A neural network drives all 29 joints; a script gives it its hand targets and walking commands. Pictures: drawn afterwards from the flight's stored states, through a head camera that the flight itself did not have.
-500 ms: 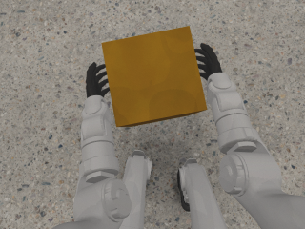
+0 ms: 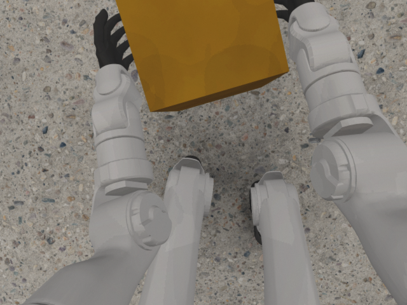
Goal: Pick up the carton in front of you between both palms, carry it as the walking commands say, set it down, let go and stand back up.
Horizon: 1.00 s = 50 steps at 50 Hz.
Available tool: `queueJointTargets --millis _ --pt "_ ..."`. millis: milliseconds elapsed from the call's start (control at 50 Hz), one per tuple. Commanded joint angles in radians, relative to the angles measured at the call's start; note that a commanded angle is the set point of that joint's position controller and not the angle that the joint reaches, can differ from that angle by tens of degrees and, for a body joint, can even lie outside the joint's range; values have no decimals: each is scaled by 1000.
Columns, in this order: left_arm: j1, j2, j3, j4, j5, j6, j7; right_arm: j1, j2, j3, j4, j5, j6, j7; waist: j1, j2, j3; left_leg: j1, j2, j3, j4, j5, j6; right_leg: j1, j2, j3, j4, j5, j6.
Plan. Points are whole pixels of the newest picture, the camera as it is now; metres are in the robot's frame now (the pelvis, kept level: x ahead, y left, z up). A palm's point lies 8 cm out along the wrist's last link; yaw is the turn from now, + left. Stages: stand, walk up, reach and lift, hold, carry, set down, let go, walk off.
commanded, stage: set down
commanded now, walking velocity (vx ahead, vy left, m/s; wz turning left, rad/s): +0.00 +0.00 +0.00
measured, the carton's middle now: (204, 45) +0.53 +0.09 -0.21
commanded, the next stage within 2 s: none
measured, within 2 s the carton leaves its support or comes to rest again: rests again in 1.04 s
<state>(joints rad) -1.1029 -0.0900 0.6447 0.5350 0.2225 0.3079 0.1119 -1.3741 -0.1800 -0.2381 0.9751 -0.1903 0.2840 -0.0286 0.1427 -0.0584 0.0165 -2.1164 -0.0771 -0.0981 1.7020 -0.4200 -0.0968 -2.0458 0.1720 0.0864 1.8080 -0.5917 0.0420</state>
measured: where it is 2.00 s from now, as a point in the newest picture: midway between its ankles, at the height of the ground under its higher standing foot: (223, 210)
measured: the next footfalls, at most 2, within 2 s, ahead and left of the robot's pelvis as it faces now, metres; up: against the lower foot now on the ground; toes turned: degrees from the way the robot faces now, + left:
none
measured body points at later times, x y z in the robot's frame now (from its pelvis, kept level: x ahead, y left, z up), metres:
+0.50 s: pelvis +0.00 -0.01 -0.07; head +0.39 +0.00 +0.15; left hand +0.49 +0.25 -0.25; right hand +0.61 -0.03 -0.27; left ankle +0.13 +0.14 -0.45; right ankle +0.07 -0.11 -0.45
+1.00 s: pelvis +0.00 -0.01 -0.09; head +0.38 -0.01 +0.13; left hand +0.49 +0.25 -0.27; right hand +0.60 -0.03 -0.29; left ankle +0.13 +0.14 -0.45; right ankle +0.07 -0.11 -0.45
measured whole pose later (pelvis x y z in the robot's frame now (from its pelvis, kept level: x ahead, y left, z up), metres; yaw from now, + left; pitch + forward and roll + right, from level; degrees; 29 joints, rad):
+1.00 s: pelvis +0.00 -0.01 -0.09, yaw +1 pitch +41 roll +6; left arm -1.38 0.08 0.68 0.83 0.13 0.24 0.04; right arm -1.71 -0.34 0.07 1.25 -0.03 0.23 -0.06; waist 0.22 -0.02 0.36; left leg -2.24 -0.03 -0.04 2.03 -0.51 -0.12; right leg -2.22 0.17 0.06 2.18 -0.67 -0.01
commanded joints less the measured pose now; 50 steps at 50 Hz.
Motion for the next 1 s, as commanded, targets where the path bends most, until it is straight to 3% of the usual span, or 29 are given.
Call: queueJointTargets --millis 0,320,420,480,600,840,980 --pt "-736 -695 -508 11 -115 -20 -209 -510 837 280 -13 104 -38 180 78 -70 -1121 825 -49 215 -22 328 1 339 27 -133 -158 210 -20" --pt "-946 -519 -455 20 -196 -49 -201 -732 664 390 52 228 -61 152 169 -132 -1065 696 -18 238 182 376 -2 365 -10 -111 58 261 -29" --pt "-928 -514 -427 42 -228 -63 -216 -775 667 440 -3 249 -78 132 199 -223 -1027 635 -14 224 221 475 15 395 -18 -100 103 383 -23" --pt "-884 -526 -409 84 -228 -64 -228 -747 686 447 2 238 -82 127 197 -253 -1014 591 -10 220 238 490 17 416 -24 -87 117 453 -23" --pt "-829 -509 -348 137 -190 -65 -251 -685 700 421 52 216 -78 128 202 -264 -899 421 -3 227 244 394 17 427 -33 -57 127 478 -30" --pt "-811 -424 -272 199 -167 -87 -249 -726 563 405 86 236 -106 122 181 -231 -695 334 7 210 273 300 33 313 -43 -35 131 338 -46" --pt "-795 -389 -235 252 -164 -93 -249 -699 501 378 119 209 -108 129 160 -214 -591 314 6 195 287 269 38 259 -51 -30 144 299 -56"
